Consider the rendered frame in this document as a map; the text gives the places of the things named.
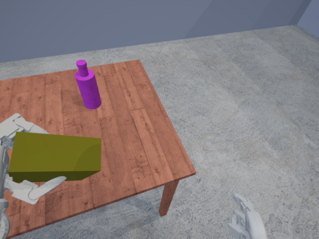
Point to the sponge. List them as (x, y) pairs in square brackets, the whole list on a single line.
[(38, 157)]

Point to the robot left forearm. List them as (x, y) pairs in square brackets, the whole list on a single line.
[(4, 220)]

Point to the table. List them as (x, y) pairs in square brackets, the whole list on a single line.
[(140, 149)]

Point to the robot right hand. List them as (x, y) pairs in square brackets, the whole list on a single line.
[(251, 224)]

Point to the robot left hand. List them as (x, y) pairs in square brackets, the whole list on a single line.
[(25, 191)]

